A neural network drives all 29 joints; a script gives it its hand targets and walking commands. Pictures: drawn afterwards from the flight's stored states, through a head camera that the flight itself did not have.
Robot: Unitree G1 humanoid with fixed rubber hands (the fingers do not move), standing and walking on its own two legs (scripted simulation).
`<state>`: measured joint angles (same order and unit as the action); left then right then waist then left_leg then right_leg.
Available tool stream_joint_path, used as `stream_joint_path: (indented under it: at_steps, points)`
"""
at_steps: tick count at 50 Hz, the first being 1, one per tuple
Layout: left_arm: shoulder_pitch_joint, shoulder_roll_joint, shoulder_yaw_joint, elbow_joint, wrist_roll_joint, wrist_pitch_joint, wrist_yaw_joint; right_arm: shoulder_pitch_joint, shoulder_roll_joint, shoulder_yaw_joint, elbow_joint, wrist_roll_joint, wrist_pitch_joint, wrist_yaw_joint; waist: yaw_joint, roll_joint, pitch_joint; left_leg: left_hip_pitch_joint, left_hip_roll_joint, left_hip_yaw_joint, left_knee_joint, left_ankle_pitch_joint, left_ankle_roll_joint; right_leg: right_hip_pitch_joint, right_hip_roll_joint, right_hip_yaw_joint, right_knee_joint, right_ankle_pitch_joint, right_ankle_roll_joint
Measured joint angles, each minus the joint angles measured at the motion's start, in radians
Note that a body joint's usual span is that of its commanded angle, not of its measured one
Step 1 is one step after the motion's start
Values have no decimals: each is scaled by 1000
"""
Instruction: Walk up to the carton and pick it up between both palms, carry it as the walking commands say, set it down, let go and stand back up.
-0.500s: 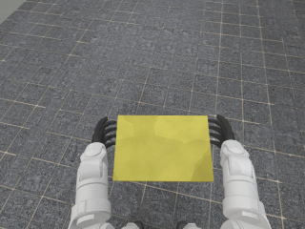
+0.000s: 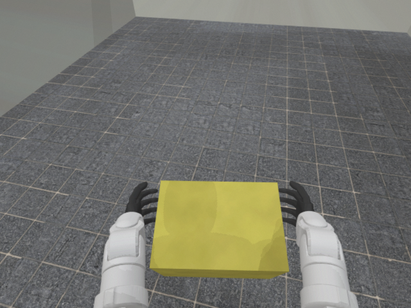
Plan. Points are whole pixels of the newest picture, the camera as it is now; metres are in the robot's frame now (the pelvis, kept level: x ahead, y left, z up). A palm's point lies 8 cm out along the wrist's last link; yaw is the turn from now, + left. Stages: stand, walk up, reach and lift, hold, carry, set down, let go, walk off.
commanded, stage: reach and lift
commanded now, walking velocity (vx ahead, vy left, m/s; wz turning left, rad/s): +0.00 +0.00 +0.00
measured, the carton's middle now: (217, 231) +0.32 +0.01 -0.06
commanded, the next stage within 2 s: hold in 1.06 s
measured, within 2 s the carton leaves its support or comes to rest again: neither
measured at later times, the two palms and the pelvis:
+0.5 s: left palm (132, 213) +0.29 +0.17 +0.05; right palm (308, 214) +0.30 -0.17 +0.05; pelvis +0.00 +0.00 +0.00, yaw +0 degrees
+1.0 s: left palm (134, 213) +0.30 +0.17 +0.05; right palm (309, 217) +0.29 -0.17 +0.05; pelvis +0.01 +0.01 +0.00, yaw +0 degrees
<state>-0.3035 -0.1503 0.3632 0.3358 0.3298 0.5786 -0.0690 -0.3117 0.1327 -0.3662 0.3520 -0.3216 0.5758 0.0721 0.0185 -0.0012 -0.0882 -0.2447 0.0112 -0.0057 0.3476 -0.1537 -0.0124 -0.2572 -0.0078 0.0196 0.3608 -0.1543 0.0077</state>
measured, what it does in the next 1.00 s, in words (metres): stands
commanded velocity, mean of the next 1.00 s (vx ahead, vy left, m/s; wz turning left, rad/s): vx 0.00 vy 0.00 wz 0.00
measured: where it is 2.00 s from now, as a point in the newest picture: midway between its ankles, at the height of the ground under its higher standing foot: outside the picture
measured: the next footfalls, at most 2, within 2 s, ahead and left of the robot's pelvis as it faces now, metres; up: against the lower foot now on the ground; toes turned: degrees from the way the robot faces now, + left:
right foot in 1.96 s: +0.14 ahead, -0.09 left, +0.00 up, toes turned +3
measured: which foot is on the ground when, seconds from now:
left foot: down 0.00-1.00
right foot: down 0.00-1.00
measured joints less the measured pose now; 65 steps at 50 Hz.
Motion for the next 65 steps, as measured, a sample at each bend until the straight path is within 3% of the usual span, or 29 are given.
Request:
stream_joint_path:
  at_steps: [20,36,65]
  points:
    - [-1,7,-35,-68,4,122,1,12,10,28,-81,-17,113,-6,1,-2,78,198,1,6,-70,10,1,195,1,6,-68,11,1]
    - [24,-5,-65,-125,9,131,17,39,15,49,-147,-14,127,-14,-21,-3,99,202,-5,9,-93,19,6,201,-5,10,-97,23,8]
    - [89,9,-105,-168,-14,146,13,95,9,90,-186,8,142,-26,-21,0,86,204,-1,-2,-87,17,2,206,-1,2,-92,20,4]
